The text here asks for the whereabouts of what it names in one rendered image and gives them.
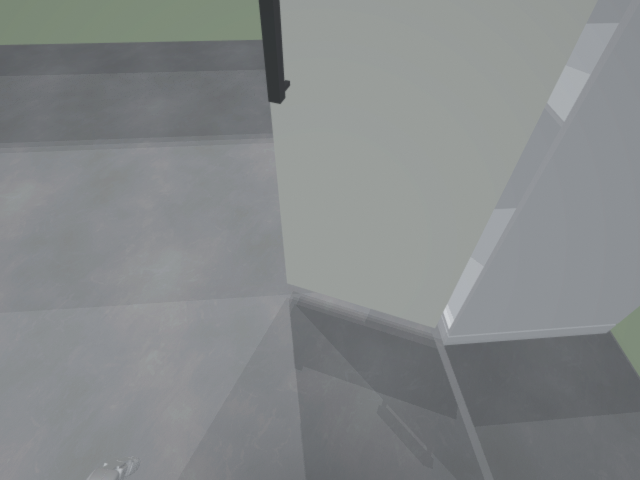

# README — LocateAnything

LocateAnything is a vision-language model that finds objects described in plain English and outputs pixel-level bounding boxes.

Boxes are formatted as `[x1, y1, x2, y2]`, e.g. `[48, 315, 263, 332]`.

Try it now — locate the left robot hand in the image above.
[87, 457, 140, 480]

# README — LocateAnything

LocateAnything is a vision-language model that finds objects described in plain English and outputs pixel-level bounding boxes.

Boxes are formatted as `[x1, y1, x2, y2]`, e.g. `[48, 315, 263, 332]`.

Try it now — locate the fridge door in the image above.
[270, 0, 598, 328]

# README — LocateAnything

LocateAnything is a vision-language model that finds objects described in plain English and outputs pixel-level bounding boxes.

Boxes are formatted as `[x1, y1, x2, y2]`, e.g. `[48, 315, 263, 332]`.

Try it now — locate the handle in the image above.
[259, 0, 290, 104]

